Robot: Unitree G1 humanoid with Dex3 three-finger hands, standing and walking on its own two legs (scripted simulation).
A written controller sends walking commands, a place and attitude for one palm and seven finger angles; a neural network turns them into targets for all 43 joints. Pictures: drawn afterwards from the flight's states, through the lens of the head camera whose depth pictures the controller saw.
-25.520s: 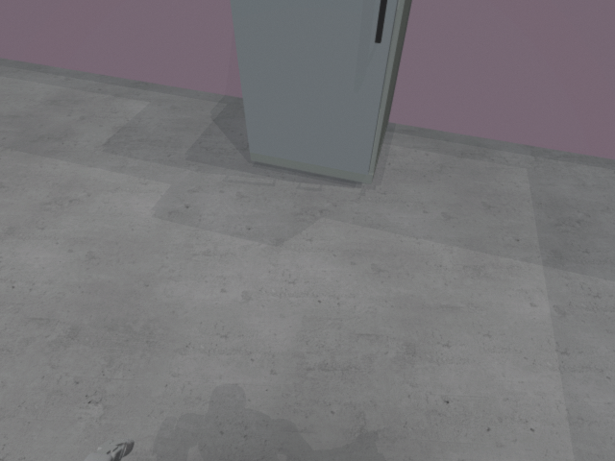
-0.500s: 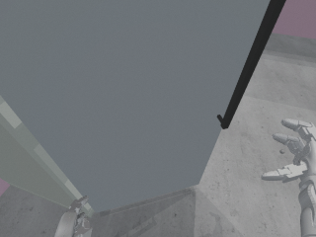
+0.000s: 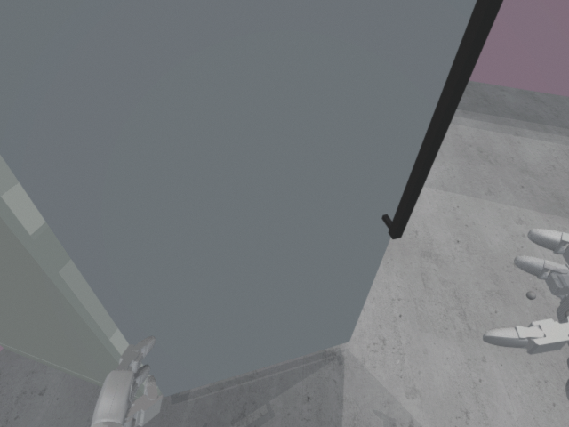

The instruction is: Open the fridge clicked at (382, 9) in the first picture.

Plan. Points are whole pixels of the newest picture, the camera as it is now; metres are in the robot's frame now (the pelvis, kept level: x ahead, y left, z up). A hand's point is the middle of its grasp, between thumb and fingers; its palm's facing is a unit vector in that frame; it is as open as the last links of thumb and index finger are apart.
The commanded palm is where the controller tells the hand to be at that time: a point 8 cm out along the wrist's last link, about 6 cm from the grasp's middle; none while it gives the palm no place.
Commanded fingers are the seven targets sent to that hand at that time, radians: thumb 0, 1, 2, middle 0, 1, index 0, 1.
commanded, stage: draw the hand back to the body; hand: right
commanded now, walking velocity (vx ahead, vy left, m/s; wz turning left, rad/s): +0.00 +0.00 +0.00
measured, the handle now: (425, 135) +0.51 -0.21 +0.18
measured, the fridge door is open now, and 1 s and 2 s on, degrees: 55 55 55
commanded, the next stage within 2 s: step back with the hand held close in 0.98 s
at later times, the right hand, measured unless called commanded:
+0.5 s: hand (563, 297) +0.23 -0.30 +0.16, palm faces +0.44 +0.82 -0.37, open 9.8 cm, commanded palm +0.18 -0.33 +0.18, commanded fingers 0.00 -0.75 -0.83 0.20 0.38 0.20 0.38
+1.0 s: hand out of the picture +0.20 -0.28 +0.16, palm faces +0.47 +0.80 -0.37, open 7.4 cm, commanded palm +0.16 -0.32 +0.18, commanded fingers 0.00 -0.90 -0.90 0.20 0.30 0.20 0.30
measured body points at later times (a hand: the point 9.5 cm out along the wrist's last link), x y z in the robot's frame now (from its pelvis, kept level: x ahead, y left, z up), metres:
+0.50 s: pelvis +0.02 -0.03 +0.01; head +0.01 -0.02 +0.46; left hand +0.20 +0.19 -0.07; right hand +0.20 -0.34 +0.18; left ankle +0.04 +0.11 -0.73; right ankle -0.02 -0.11 -0.73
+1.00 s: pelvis +0.01 -0.02 +0.01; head -0.01 +0.00 +0.46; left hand +0.20 +0.21 -0.07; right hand +0.17 -0.32 +0.18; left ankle +0.04 +0.11 -0.73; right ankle -0.02 -0.11 -0.73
